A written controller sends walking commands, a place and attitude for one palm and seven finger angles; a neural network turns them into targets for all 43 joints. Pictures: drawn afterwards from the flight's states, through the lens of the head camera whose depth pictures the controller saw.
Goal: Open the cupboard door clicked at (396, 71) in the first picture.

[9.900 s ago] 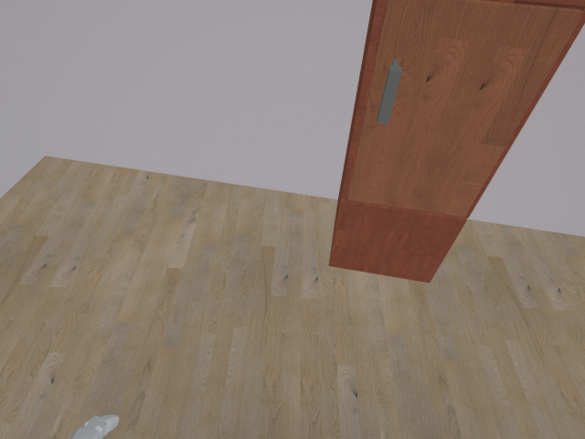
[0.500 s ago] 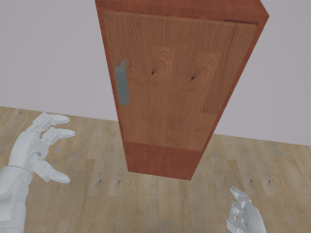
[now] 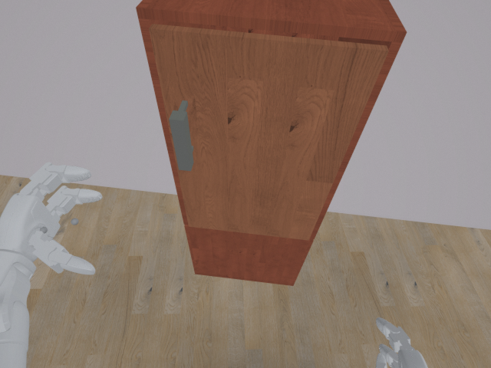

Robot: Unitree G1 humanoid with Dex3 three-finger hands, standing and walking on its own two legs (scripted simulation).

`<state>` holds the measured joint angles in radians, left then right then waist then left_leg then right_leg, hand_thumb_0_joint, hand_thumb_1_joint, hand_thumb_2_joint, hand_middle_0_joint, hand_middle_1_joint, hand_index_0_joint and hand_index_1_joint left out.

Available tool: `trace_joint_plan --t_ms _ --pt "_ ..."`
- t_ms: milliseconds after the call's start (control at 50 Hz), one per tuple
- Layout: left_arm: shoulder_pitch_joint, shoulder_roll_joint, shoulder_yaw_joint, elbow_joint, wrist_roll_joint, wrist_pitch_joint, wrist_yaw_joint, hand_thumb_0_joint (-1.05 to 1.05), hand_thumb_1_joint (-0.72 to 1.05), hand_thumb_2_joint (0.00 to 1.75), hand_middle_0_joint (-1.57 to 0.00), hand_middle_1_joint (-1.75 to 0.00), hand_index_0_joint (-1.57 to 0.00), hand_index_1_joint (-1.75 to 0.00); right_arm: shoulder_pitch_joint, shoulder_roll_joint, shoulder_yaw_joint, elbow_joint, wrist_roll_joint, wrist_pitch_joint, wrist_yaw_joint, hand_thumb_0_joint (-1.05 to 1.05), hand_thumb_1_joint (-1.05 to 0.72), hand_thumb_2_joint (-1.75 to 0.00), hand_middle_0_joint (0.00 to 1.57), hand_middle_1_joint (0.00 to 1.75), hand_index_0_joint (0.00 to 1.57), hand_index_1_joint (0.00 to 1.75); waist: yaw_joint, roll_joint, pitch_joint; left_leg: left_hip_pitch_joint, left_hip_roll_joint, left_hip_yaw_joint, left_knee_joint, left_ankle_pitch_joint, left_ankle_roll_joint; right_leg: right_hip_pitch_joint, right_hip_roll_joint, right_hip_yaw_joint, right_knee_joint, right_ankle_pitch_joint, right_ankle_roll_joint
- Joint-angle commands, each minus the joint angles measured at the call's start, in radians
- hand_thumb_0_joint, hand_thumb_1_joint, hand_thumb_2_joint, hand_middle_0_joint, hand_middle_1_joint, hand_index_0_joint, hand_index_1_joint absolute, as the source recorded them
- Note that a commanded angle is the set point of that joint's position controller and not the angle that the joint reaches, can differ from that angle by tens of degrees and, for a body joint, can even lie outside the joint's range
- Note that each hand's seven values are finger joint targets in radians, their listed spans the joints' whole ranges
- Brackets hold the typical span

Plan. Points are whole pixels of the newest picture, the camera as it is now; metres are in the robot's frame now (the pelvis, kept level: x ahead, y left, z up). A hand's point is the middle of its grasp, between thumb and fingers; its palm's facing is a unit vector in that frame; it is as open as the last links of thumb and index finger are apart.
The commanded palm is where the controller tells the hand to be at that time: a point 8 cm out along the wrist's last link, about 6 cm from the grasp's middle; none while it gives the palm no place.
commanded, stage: raise the hand with hooked fingers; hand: left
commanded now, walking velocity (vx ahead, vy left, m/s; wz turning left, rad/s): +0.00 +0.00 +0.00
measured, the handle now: (185, 135) +0.52 +0.16 +0.07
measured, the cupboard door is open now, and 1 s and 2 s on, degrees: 0 0 0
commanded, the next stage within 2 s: move the hooked fingers beside the handle in 0.14 s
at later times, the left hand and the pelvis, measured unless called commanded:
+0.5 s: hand (104, 211) +0.31 +0.24 +0.09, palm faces +0.01 -1.00 -0.04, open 14.0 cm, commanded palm +0.29 +0.29 +0.09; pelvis -0.01 -0.04 +0.00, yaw +1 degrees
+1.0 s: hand (115, 182) +0.38 +0.25 +0.09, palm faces -0.03 -1.00 -0.01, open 14.0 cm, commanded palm +0.35 +0.30 +0.09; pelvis +0.00 -0.03 -0.01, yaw -1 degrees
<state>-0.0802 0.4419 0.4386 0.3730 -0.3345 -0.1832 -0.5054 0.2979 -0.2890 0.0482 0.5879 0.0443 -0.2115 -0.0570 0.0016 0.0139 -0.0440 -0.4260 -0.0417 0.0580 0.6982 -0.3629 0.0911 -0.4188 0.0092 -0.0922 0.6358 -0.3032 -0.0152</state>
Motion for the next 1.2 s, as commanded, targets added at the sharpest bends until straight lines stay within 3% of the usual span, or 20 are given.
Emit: trace_joint_plan --t_ms 0,100,160,220,300,340,380,420,500,560,640,700,760,820,940,1000,1060,1120,1140,1180 --pt "-0.258 0.236 0.037 -0.16 -0.016 -0.037 -0.014 0.0 -0.5 0.3 -0.3 -1.2 -0.3 -1.2 -0.057 -0.149 -0.059 -0.136 0.008 -0.054 -0.025 0.0 -0.9 -0.9 0.2 0.3 0.2 0.3 -0.002 0.138 -0.194 0.166 0.073 -0.17 -0.133 0.322 -0.112 0.0 0.01 0.033 -0.045 0.132 -0.031" --pt "-0.24 0.274 0.074 -0.182 -0.031 -0.051 -0.026 0.0 -0.5 0.3 -0.3 -1.2 -0.3 -1.2 -0.065 -0.146 -0.058 -0.142 0.008 -0.06 -0.029 0.0 -0.9 -0.9 0.2 0.3 0.2 0.3 0.005 0.063 -0.244 0.154 0.062 -0.152 -0.119 0.318 -0.093 0.054 0.012 0.043 -0.053 0.173 -0.031" --pt "-0.237 0.275 0.097 -0.163 -0.045 -0.066 -0.016 0.0 -0.5 0.3 -0.3 -1.2 -0.3 -1.2 -0.076 -0.14 -0.053 -0.141 0.01 -0.06 -0.033 0.0 -0.9 -0.9 0.2 0.3 0.2 0.3 0.007 0.03 -0.228 0.111 0.054 -0.136 -0.116 0.263 -0.081 0.061 0.011 0.048 -0.054 0.16 -0.026" --pt "-0.253 0.275 0.099 -0.141 -0.05 -0.07 -0.013 0.0 -0.5 0.3 -0.3 -1.2 -0.3 -1.2 -0.084 -0.135 -0.049 -0.136 0.01 -0.058 -0.036 0.0 -0.9 -0.9 0.2 0.3 0.2 0.3 0.007 0.045 -0.214 0.083 0.046 -0.116 -0.109 0.233 -0.069 0.076 0.005 0.065 -0.06 0.159 -0.026" --pt "-0.347 0.291 0.072 -0.111 -0.022 -0.071 -0.017 0.0 -0.5 0.3 -0.3 -1.2 -0.3 -1.2 -0.08 -0.134 -0.045 -0.124 0.012 -0.053 -0.043 0.0 -0.9 -0.9 0.2 0.3 0.2 0.3 -0.014 0.099 -0.199 0.063 0.041 -0.1 -0.095 0.208 -0.059 0.068 -0.003 0.084 -0.063 0.151 -0.023" --pt "-0.419 0.308 0.068 -0.072 -0.014 -0.077 -0.02 0.0 -0.5 0.3 -0.3 -1.2 -0.3 -1.2 -0.072 -0.136 -0.044 -0.112 0.015 -0.049 -0.051 0.0 -0.9 -0.9 0.2 0.3 0.2 0.3 -0.028 0.089 -0.194 0.049 0.041 -0.099 -0.091 0.169 -0.055 0.057 -0.005 0.091 -0.071 0.112 -0.019" --pt "-0.441 0.334 0.081 -0.033 -0.019 -0.083 -0.028 0.0 -0.5 0.3 -0.3 -1.2 -0.3 -1.2 -0.063 -0.142 -0.043 -0.109 0.013 -0.046 -0.054 0.0 -0.9 -0.9 0.2 0.3 0.2 0.3 -0.03 0.027 -0.206 0.021 0.042 -0.093 -0.074 0.165 -0.05 0.082 -0.009 0.113 -0.072 0.113 -0.015" --pt "-0.505 0.35 0.084 0.016 -0.016 -0.094 -0.037 0.0 -0.5 0.3 -0.3 -1.2 -0.3 -1.2 -0.06 -0.143 -0.042 -0.095 0.017 -0.043 -0.057 0.0 -0.9 -0.9 0.2 0.3 0.2 0.3 -0.038 0.04 -0.22 0.0 0.038 -0.088 -0.066 0.151 -0.049 0.086 -0.017 0.129 -0.073 0.1 -0.01" --pt "-0.515 0.384 0.107 0.09 -0.014 -0.102 -0.056 0.0 -0.5 0.3 -0.3 -1.2 -0.3 -1.2 -0.041 -0.144 -0.044 -0.094 0.016 -0.036 -0.05 0.0 -0.9 -0.9 0.2 0.3 0.2 0.3 -0.021 0.058 -0.289 -0.013 0.036 -0.079 -0.042 0.21 -0.048 0.138 -0.025 0.15 -0.051 0.185 -0.01" --pt "-0.493 0.418 0.134 0.151 -0.007 -0.097 -0.064 0.0 -0.5 0.3 -0.3 -1.2 -0.3 -1.2 -0.027 -0.15 -0.048 -0.095 0.017 -0.027 -0.044 0.0 -0.9 -0.9 0.2 0.3 0.2 0.3 -0.011 0.068 -0.293 -0.046 0.037 -0.071 -0.035 0.232 -0.049 0.147 -0.03 0.155 -0.04 0.232 -0.006" --pt "-0.516 0.437 0.148 0.217 -0.011 -0.093 -0.076 0.0 -0.5 0.3 -0.3 -1.2 -0.3 -1.2 -0.007 -0.159 -0.051 -0.106 0.018 -0.01 -0.034 0.0 -0.9 -0.9 0.2 0.3 0.2 0.3 -0.014 -0.005 -0.281 -0.107 0.038 -0.065 -0.024 0.221 -0.048 0.156 -0.038 0.18 -0.036 0.262 0.01" --pt "-0.512 0.469 0.177 0.207 -0.01 -0.112 -0.081 0.0 -0.5 0.3 -0.3 -1.2 -0.3 -1.2 0.009 -0.162 -0.058 -0.115 0.017 0.002 -0.027 0.0 -0.9 -0.9 0.2 0.3 0.2 0.3 -0.002 0.034 -0.329 -0.093 0.036 -0.059 -0.018 0.257 -0.045 0.179 -0.032 0.179 -0.015 0.321 0.008" --pt "-0.58 0.445 0.146 0.193 -0.005 -0.137 -0.079 0.0 -0.5 0.3 -0.3 -1.2 -0.3 -1.2 0.025 -0.16 -0.062 -0.109 0.018 0.009 -0.027 0.0 -0.9 -0.9 0.2 0.3 0.2 0.3 -0.028 0.057 -0.338 -0.062 0.039 -0.058 -0.02 0.256 -0.042 0.137 -0.021 0.162 -0.015 0.302 0.006" --pt "-0.603 0.483 0.175 0.241 -0.006 -0.143 -0.085 0.0 -0.5 0.3 -0.3 -1.2 -0.3 -1.2 0.045 -0.169 -0.066 -0.097 0.017 0.022 -0.028 0.0 -0.9 -0.9 0.2 0.3 0.2 0.3 -0.033 0.033 -0.327 -0.077 0.041 -0.06 -0.013 0.247 -0.04 0.124 -0.018 0.167 -0.015 0.295 0.008" --pt "-0.743 0.416 0.069 0.265 0.024 -0.153 -0.082 0.0 -0.5 0.3 -0.3 -1.2 -0.3 -1.2 0.058 -0.168 -0.064 -0.088 0.017 0.034 -0.033 0.0 -0.9 -0.9 0.2 0.3 0.2 0.3 -0.058 0.122 -0.327 -0.007 0.045 -0.081 -0.031 0.231 -0.043 0.015 0.002 0.115 -0.007 0.198 -0.014" --pt "-0.779 0.413 0.064 0.272 0.029 -0.163 -0.061 0.0 -0.5 0.3 -0.3 -1.2 -0.3 -1.2 0.077 -0.173 -0.067 -0.083 0.014 0.043 -0.033 0.0 -0.9 -0.9 0.2 0.3 0.2 0.3 -0.063 0.088 -0.361 0.041 0.054 -0.103 -0.031 0.278 -0.049 -0.012 0.012 0.091 0.007 0.208 -0.018" --pt "-0.806 0.425 0.078 0.352 0.037 -0.157 -0.035 0.0 -0.5 0.3 -0.3 -1.2 -0.3 -1.2 0.083 -0.177 -0.063 -0.074 0.013 0.055 -0.033 0.0 -0.9 -0.9 0.2 0.3 0.2 0.3 -0.064 0.057 -0.326 -0.001 0.056 -0.109 -0.038 0.232 -0.053 -0.031 0.01 0.085 0.005 0.164 -0.017" --pt "-0.868 0.438 0.071 0.394 0.062 -0.156 -0.015 0.0 -0.5 0.3 -0.3 -1.2 -0.3 -1.2 0.095 -0.18 -0.06 -0.071 0.009 0.07 -0.031 0.0 -0.9 -0.9 0.2 0.3 0.2 0.3 -0.066 0.072 -0.325 0.005 0.059 -0.118 -0.039 0.264 -0.061 -0.05 0.01 0.076 0.021 0.178 -0.02" --pt "-0.871 0.411 0.044 0.387 0.072 -0.159 -0.009 0.0 -0.5 0.3 -0.3 -1.2 -0.3 -1.2 0.1 -0.177 -0.061 -0.076 0.008 0.073 -0.027 0.0 -0.9 -0.9 0.2 0.3 0.2 0.3 -0.068 0.095 -0.344 0.032 0.061 -0.121 -0.036 0.287 -0.065 -0.068 0.01 0.073 0.026 0.18 -0.02" --pt "-0.859 0.43 0.062 0.368 0.082 -0.169 0.004 0.0 -0.5 0.3 -0.3 -1.2 -0.3 -1.2 0.117 -0.181 -0.066 -0.08 0.001 0.08 -0.021 0.0 -0.9 -0.9 0.2 0.3 0.2 0.3 -0.057 0.127 -0.393 0.093 0.069 -0.135 -0.022 0.388 -0.081 -0.088 0.015 0.065 0.04 0.205 -0.025"
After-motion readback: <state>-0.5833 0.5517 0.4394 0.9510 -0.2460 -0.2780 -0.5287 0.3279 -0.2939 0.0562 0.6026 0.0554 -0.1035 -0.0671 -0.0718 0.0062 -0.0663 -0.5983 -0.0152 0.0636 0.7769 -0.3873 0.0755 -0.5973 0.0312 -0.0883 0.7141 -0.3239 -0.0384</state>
